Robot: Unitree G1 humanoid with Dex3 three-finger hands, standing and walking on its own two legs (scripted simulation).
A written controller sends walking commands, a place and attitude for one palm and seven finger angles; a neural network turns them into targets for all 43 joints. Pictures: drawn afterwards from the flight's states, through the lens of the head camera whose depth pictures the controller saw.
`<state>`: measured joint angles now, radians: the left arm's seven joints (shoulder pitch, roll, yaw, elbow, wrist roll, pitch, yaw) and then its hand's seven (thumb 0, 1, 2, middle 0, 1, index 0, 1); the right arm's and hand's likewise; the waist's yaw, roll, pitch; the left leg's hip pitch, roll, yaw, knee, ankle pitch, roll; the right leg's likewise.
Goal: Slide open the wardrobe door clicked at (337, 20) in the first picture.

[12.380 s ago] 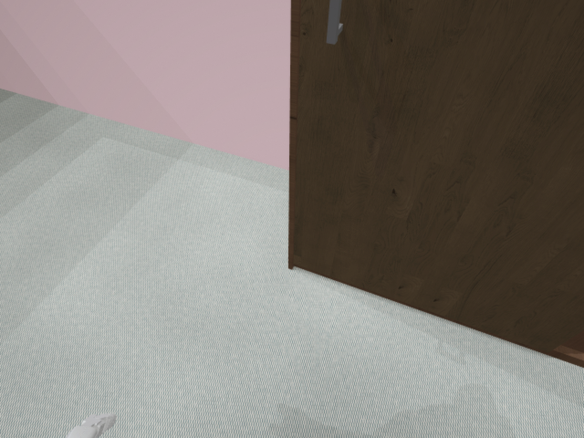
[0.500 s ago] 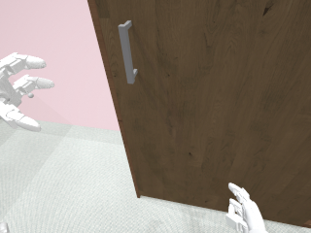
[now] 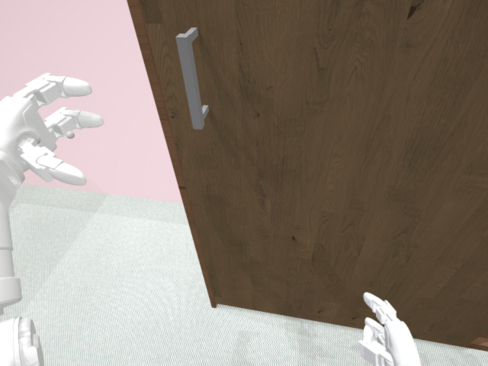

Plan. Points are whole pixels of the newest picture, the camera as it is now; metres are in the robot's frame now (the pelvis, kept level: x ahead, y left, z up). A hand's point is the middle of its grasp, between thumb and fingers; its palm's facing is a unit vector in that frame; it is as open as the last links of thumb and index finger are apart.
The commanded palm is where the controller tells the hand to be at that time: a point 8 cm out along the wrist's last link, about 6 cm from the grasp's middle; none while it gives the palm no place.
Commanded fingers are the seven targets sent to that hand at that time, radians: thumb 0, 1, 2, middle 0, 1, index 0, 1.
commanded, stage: move the hooked fingers beside the handle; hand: left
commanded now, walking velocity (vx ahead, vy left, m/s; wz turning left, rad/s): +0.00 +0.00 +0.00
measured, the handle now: (195, 80) +0.50 +0.13 +0.26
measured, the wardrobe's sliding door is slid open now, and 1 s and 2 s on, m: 0.00 0.00 0.00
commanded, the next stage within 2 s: feel for the door with the fingertips in 1.98 s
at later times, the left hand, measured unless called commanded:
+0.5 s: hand (105, 118) +0.38 +0.25 +0.25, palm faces -0.01 -1.00 -0.09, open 13.9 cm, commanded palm +0.35 +0.29 +0.27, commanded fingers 0.00 -0.50 0.30 -0.30 -1.20 -0.30 -1.20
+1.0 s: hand (132, 103) +0.43 +0.23 +0.25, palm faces -0.04 -1.00 -0.05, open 13.9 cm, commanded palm +0.41 +0.27 +0.26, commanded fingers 0.00 -0.50 0.30 -0.30 -1.20 -0.30 -1.20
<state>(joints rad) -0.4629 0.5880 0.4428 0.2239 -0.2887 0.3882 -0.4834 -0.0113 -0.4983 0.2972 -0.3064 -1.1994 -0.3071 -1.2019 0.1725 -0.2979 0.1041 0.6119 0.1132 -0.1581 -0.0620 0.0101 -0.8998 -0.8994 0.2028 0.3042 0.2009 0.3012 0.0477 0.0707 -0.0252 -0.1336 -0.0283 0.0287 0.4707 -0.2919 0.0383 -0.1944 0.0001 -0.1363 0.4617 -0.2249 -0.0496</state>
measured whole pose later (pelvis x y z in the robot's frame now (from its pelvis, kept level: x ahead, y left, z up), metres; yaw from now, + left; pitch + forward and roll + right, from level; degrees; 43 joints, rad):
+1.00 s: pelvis +0.02 +0.01 +0.00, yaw -1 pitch +1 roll +0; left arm -0.74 0.50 0.32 0.52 -0.22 0.33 -0.34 -0.01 -0.50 0.30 -0.31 -1.20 -0.31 -1.20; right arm 0.22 -0.28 0.08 0.63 0.10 -0.10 -0.07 0.01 -0.90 -0.90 0.20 0.30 0.20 0.30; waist 0.00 0.05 -0.03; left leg -0.14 -0.04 0.04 0.41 -0.29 0.05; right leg -0.22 -0.01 -0.12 0.42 -0.23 -0.03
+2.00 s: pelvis +0.02 +0.01 +0.00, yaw -1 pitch +1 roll +0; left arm -0.80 0.48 0.30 0.64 -0.20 0.28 -0.29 -0.01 -0.50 0.30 -0.31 -1.20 -0.31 -1.20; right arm 0.24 -0.28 0.08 0.64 0.11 -0.08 -0.08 0.01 -0.90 -0.90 0.20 0.30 0.20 0.30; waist -0.01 0.05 -0.04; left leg -0.14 -0.04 0.05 0.39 -0.27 0.05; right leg -0.21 0.00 -0.11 0.41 -0.21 -0.04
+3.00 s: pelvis +0.02 +0.00 +0.00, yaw -1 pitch +0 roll +0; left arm -0.85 0.40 0.25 0.62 -0.20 0.30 -0.19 -0.01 -0.50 0.30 -0.30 -1.20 -0.31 -1.20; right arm 0.24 -0.28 0.07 0.66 0.10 -0.06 -0.08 0.01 -0.90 -0.90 0.20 0.30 0.20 0.30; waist -0.02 0.05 -0.04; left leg -0.12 -0.03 0.05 0.39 -0.27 0.04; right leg -0.20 0.01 -0.11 0.40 -0.20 -0.04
